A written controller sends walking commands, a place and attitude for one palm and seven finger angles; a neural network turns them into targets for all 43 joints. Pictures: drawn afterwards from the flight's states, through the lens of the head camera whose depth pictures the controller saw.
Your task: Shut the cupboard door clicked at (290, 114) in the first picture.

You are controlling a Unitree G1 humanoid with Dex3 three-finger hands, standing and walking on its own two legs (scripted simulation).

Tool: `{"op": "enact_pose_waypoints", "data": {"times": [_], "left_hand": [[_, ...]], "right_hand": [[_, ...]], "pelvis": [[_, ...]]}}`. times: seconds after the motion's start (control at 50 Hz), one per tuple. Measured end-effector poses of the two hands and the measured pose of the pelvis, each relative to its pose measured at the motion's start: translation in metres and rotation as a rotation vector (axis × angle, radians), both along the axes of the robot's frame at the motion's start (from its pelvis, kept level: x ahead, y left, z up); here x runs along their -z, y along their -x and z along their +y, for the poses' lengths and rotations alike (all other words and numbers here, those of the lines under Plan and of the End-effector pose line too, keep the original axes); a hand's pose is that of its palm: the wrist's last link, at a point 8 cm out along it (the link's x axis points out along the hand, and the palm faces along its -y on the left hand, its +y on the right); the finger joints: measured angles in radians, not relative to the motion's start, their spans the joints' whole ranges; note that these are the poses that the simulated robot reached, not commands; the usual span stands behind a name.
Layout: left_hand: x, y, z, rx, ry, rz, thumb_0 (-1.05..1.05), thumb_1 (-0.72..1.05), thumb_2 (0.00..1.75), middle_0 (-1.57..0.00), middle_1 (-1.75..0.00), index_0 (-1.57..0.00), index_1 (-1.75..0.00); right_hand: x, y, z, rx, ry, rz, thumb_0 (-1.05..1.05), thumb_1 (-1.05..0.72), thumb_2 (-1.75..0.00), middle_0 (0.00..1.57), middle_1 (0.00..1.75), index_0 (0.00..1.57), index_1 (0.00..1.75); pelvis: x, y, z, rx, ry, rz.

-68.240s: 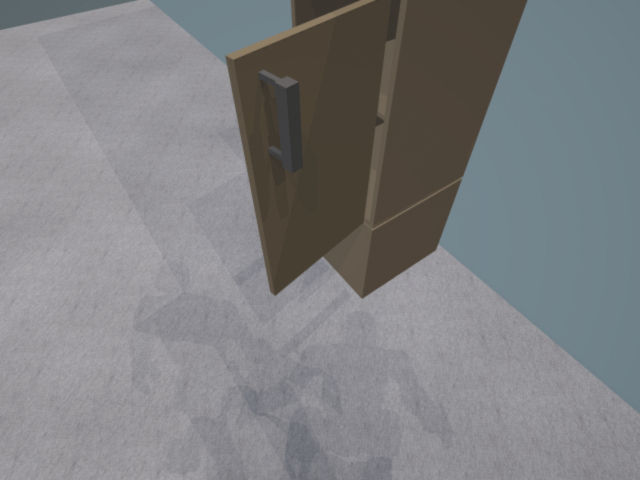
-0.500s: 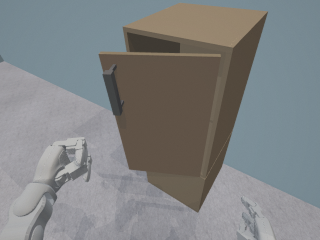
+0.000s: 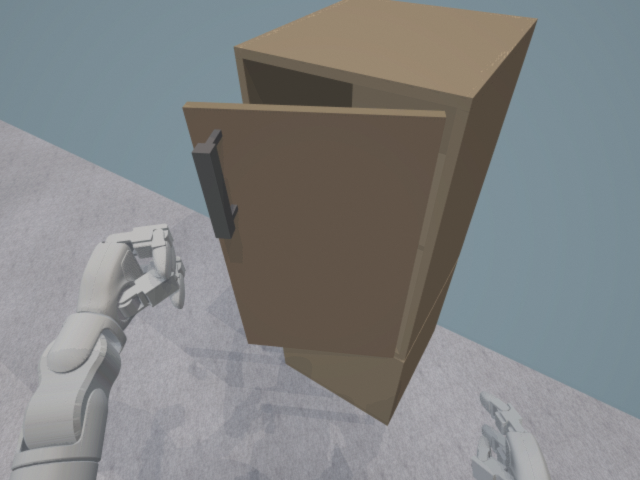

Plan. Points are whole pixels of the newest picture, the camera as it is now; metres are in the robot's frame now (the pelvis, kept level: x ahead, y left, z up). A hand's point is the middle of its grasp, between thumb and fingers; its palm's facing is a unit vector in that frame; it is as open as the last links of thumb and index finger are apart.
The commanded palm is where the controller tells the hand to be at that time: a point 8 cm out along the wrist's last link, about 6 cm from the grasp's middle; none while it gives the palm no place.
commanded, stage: bring the fist close to the handle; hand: left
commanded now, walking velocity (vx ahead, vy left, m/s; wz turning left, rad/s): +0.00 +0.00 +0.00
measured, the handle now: (220, 185) +0.47 +0.19 +0.15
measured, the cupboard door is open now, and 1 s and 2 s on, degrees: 26 26 7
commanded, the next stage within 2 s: push the door shut along its arc in 0.82 s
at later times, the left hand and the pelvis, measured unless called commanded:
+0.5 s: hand (219, 232) +0.36 +0.16 +0.15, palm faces -0.02 -1.00 -0.02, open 3.1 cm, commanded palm +0.33 +0.21 +0.16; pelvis -0.01 +0.01 +0.00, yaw +0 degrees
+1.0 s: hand (222, 231) +0.37 +0.16 +0.15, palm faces -0.01 -1.00 -0.01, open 3.1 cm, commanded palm +0.35 +0.21 +0.16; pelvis -0.01 +0.00 +0.00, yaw +0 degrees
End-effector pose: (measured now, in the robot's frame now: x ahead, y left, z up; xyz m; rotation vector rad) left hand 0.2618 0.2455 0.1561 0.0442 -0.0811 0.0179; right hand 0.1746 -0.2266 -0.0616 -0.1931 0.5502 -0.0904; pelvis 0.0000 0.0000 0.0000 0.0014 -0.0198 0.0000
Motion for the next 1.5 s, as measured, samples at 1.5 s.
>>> {"op": "enact_pose_waypoints", "data": {"times": [1.5], "left_hand": [[-0.004,-0.141,-0.03,0.136,0.012,0.087,0.02,0.9,0.91,-1.32,-1.5,-1.31,-1.5]], "right_hand": [[0.039,0.086,-0.032,0.139,0.042,0.34,0.01,-0.9,-0.9,0.2,0.3,0.2,0.3]], "pelvis": [[0.002,0.009,0.001,-0.007,0.007,0.072]]}}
